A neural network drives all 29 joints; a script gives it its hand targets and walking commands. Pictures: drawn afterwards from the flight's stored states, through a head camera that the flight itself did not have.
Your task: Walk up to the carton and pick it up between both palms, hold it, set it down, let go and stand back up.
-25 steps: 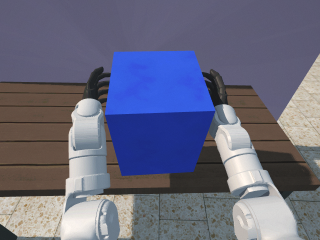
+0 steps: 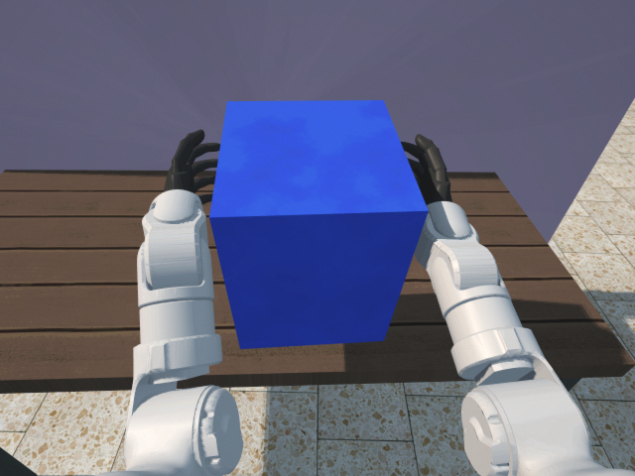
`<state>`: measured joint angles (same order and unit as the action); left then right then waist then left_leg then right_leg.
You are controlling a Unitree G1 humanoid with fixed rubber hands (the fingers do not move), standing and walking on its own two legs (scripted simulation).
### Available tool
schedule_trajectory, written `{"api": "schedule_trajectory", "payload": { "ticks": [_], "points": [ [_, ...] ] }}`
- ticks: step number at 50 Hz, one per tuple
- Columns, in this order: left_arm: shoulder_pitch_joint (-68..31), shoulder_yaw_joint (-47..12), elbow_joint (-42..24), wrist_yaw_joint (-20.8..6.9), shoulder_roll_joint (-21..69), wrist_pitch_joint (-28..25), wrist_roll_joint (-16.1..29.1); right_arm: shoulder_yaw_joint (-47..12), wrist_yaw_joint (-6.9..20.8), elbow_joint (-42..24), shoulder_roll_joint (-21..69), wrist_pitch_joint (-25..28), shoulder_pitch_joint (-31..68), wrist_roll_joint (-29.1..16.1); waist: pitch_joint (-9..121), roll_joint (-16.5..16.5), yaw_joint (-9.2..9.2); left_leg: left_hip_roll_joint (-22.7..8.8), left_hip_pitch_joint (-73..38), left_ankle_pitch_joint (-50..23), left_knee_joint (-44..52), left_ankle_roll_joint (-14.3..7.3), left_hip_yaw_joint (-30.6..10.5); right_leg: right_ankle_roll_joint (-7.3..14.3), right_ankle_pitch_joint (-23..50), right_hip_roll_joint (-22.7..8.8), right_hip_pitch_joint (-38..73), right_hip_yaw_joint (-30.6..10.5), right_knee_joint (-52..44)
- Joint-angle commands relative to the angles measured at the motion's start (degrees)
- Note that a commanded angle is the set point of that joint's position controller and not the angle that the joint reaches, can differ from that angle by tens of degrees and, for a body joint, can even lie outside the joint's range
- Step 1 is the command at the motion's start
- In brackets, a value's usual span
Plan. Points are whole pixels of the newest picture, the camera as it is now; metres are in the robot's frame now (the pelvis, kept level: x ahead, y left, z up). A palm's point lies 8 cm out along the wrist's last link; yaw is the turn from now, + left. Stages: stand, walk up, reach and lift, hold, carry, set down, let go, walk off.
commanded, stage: hold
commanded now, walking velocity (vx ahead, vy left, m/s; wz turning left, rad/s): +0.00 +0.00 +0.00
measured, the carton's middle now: (310, 228) +0.40 +0.00 +0.15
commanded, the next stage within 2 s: none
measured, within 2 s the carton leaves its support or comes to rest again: neither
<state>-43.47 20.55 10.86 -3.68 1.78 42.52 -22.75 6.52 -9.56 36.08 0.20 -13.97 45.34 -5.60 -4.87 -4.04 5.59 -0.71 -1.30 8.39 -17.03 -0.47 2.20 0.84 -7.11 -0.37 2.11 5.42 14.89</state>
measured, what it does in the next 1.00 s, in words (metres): stands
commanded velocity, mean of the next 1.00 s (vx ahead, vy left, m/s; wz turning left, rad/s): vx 0.00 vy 0.00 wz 0.00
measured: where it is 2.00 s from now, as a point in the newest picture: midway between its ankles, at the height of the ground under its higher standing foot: outside the picture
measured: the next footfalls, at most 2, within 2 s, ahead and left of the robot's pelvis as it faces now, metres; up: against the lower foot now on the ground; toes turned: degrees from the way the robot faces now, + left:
none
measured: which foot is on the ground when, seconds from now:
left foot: down 0.00-1.00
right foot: down 0.00-1.00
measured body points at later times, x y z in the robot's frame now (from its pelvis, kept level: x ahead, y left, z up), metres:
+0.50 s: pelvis -0.01 +0.00 +0.00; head -0.05 +0.02 +0.45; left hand +0.38 +0.16 +0.24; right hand +0.39 -0.14 +0.23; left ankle +0.02 +0.11 -0.75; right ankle +0.03 -0.11 -0.75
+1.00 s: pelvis +0.00 -0.01 +0.00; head -0.05 +0.02 +0.45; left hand +0.37 +0.16 +0.24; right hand +0.38 -0.14 +0.23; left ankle +0.02 +0.11 -0.75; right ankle +0.03 -0.11 -0.75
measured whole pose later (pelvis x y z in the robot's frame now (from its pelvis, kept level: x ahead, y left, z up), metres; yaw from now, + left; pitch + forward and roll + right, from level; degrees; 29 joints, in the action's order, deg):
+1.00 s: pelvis +0.00 -0.01 +0.00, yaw +1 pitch -12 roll +0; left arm -40.8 20.4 1.6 -7.1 1.5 48.4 -23.9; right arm 2.3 -12.4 28.2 0.0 -19.6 43.6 -10.0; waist -5.2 -3.5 5.9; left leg -0.9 -3.6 8.5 -16.9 0.0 1.6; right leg 1.3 -7.6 0.0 4.7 5.7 14.9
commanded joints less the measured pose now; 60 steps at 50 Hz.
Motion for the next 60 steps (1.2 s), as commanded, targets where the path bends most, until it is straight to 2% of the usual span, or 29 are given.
{"api": "schedule_trajectory", "payload": {
  "ticks": [1, 2, 3, 4, 5, 6, 7, 10, 14, 17, 18, 19, 22, 25, 26, 27, 29, 36, 44, 57, 58, 59, 60],
  "points": [
    [-27.83, -25.79, -9.20, -5.82, 27.98, -2.56, 9.78, -23.94, 3.99, -20.07, 28.24, 4.02, 38.46, -7.50, 29.93, 4.53, 0.00, 2.33, -7.22, -20.35, -3.01, 0.82, 0.63, -2.91, 18.72, 3.39, 10.69, 0.93, 1.28],
    [-26.17, -25.66, -8.05, -5.82, 27.73, -2.15, 9.34, -25.33, 3.32, -20.62, 27.99, 3.45, 38.37, -8.41, 29.22, 4.65, -0.17, 2.70, -7.36, -21.36, -3.64, 0.88, 0.45, -3.20, 20.05, 3.28, 11.32, 0.56, 1.08],
    [-25.75, -26.10, -8.76, -5.91, 27.74, -1.82, 9.60, -25.44, 2.79, -20.90, 28.14, 2.78, 37.41, -8.90, 27.53, 4.47, 0.43, 2.79, -6.59, -20.64, -3.35, 0.92, 0.37, -3.38, 19.39, 3.34, 11.06, 0.45, 1.05],
    [-25.08, -24.98, -8.09, -6.23, 26.41, -1.31, 8.73, -25.57, 2.34, -18.99, 28.13, 1.56, 34.87, -8.72, 24.89, 3.69, 0.52, 3.00, -5.41, -17.83, -2.38, 0.53, 0.54, -3.72, 18.15, 2.87, 11.01, 0.13, 0.67],
    [-24.31, -23.35, -5.41, -6.88, 25.28, -0.57, 7.51, -22.97, 2.18, -15.27, 26.95, 0.26, 32.37, -7.62, 19.05, 3.42, 1.51, 2.73, -3.50, -12.51, -0.44, 0.28, 0.66, -3.78, 13.68, 2.50, 9.23, 0.11, -0.12],
    [-23.90, -21.71, -4.05, -7.57, 24.80, 0.21, 6.44, -21.50, 2.41, -13.81, 26.37, -0.48, 31.49, -6.76, 16.33, 3.31, 1.10, 2.73, -1.62, -7.27, 1.41, -0.17, 1.14, -3.59, 8.45, 2.14, 8.26, 0.19, -1.03],
    [-24.74, -20.93, -5.31, -7.85, 24.73, 0.58, 5.72, -20.21, 2.87, -11.77, 25.94, -1.18, 30.20, -6.20, 14.15, 3.88, 0.87, 2.25, -0.38, -4.70, 2.98, -0.09, 1.08, -3.06, 4.76, 2.35, 7.22, 0.46, -1.07],
    [-26.24, -23.29, -8.71, -8.41, 26.61, 1.78, 6.35, -19.52, 3.68, -13.67, 24.75, -1.25, 31.59, -7.02, 15.43, 6.98, 1.43, 1.36, -0.96, -8.53, 2.59, 1.52, 1.03, -1.82, 3.60, 2.95, 7.22, 0.91, -0.56],
    [-29.66, -25.33, -8.59, -7.95, 28.08, 1.16, 7.76, -19.61, 4.19, -17.00, 26.38, -0.43, 36.83, -6.73, 16.92, 7.31, 1.23, 1.38, 0.90, -7.28, 2.50, 1.23, 1.13, -1.75, 1.51, 3.20, 7.30, 1.20, -0.08],
    [-29.03, -21.82, -4.24, -7.81, 26.32, 1.56, 6.75, -18.94, 4.69, -15.56, 26.36, -0.80, 38.46, -5.56, 15.28, 4.08, -0.49, 1.27, 3.33, -0.85, 4.26, -0.63, 1.83, -2.12, -2.29, 2.98, 6.80, 1.06, -0.58],
    [-29.62, -20.25, -3.22, -7.95, 25.44, 1.55, 6.18, -17.81, 4.83, -13.11, 26.37, -1.23, 37.49, -4.80, 13.52, 3.67, -0.57, 1.31, 4.88, 2.05, 5.29, -1.27, 2.07, -2.27, -4.18, 2.66, 6.36, 0.72, -0.71],
    [-30.42, -19.60, -2.96, -8.14, 25.53, 1.72, 6.10, -17.43, 5.01, -13.90, 26.54, -1.04, 38.87, -4.52, 15.18, 3.18, -0.84, 1.22, 5.54, 3.20, 5.60, -1.64, 2.10, -2.32, -4.68, 2.63, 7.18, 0.81, -0.66],
    [-32.16, -19.82, -2.98, -8.03, 25.21, 1.14, 7.16, -16.87, 5.08, -13.71, 27.11, -1.01, 39.34, -3.79, 18.01, 2.76, -0.39, 1.64, 4.72, 3.57, 5.07, -1.84, 2.25, -2.55, -4.68, 2.44, 7.03, 0.61, -0.67],
    [-31.81, -20.16, -2.90, -7.72, 25.39, 0.71, 7.70, -17.85, 4.73, -14.25, 28.05, -0.80, 39.60, -4.19, 21.04, 3.06, -0.32, 1.95, 2.66, 0.04, 3.60, -1.64, 2.09, -2.58, -1.00, 2.43, 7.38, 0.37, -0.69],
    [-27.73, -20.49, -5.53, -8.07, 26.32, 1.32, 7.01, -19.50, 3.99, -13.65, 28.18, -1.26, 34.27, -5.19, 21.54, 2.32, 1.10, 2.22, 0.55, -5.28, 3.23, -0.85, 2.40, -2.12, 6.14, 3.30, 11.37, 0.29, 0.08],
    [-27.06, -20.64, -7.13, -8.62, 25.73, 1.71, 7.15, -21.18, 3.29, -15.34, 27.78, -1.62, 34.49, -6.64, 22.89, 3.08, 0.44, 2.84, -0.93, -8.51, 1.63, -0.21, 2.03, -2.54, 9.44, 3.04, 12.91, 0.39, 0.20],
    [-26.35, -21.31, -7.88, -9.58, 25.29, 2.20, 7.10, -23.20, 2.14, -17.60, 27.95, -2.26, 34.69, -8.66, 22.39, 2.77, 0.94, 3.33, -1.82, -11.40, 0.59, 0.29, 1.77, -3.51, 13.03, 2.95, 13.01, 0.65, 0.23],
    [-26.03, -23.54, -11.87, -10.16, 25.40, 2.87, 7.11, -24.34, 1.70, -21.22, 27.44, -2.79, 33.60, -9.76, 18.61, 5.09, 0.93, 2.68, -1.61, -11.82, 1.06, 1.00, 1.66, -3.03, 9.38, 2.97, 10.72, 1.16, -0.23],
    [-25.67, -23.60, -11.46, -10.10, 25.74, 3.26, 7.23, -23.14, 2.23, -20.76, 26.94, -3.25, 33.00, -8.44, 16.91, 4.50, 0.97, 2.23, 0.13, -7.21, 2.86, 0.50, 2.27, -2.58, 4.84, 3.05, 9.83, 0.99, -0.41],
    [-25.56, -22.80, -11.28, -10.28, 25.32, 3.45, 7.11, -23.31, 2.28, -20.72, 26.79, -3.24, 33.00, -8.47, 18.16, 4.15, 0.79, 2.31, -0.60, -8.32, 2.43, 0.45, 2.28, -2.48, 6.11, 3.18, 10.37, 1.00, -0.38],
    [-26.54, -20.80, -7.14, -10.21, 23.73, 3.52, 6.05, -22.33, 2.64, -20.14, 26.20, -3.02, 35.92, -7.54, 15.53, 4.26, -1.10, 2.34, 1.52, -4.15, 3.14, -0.37, 2.36, -2.50, 1.69, 2.52, 8.70, 0.69, -1.04],
    [-27.28, -20.87, -7.77, -9.95, 24.17, 3.16, 6.21, -21.34, 2.97, -19.85, 26.82, -2.75, 35.57, -6.81, 15.62, 4.33, -0.64, 2.18, 2.20, -1.77, 3.84, -0.74, 2.24, -2.57, -0.12, 2.35, 8.12, 0.59, -1.11],
    [-27.92, -20.06, -5.81, -9.75, 23.90, 3.02, 5.72, -20.14, 3.34, -18.25, 26.77, -2.75, 36.09, -5.87, 13.84, 4.35, -0.97, 2.00, 3.38, 0.73, 4.70, -1.08, 2.47, -2.43, -2.59, 2.27, 6.78, 0.68, -1.38]
  ]
}}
